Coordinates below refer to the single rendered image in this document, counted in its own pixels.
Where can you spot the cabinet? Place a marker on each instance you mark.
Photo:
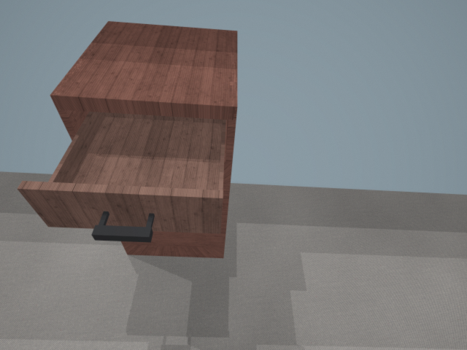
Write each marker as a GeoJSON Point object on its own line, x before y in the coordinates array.
{"type": "Point", "coordinates": [174, 71]}

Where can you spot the handle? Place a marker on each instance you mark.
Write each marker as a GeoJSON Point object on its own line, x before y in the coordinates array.
{"type": "Point", "coordinates": [103, 232]}

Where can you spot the drawer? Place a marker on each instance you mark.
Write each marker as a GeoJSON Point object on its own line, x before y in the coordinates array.
{"type": "Point", "coordinates": [131, 165]}

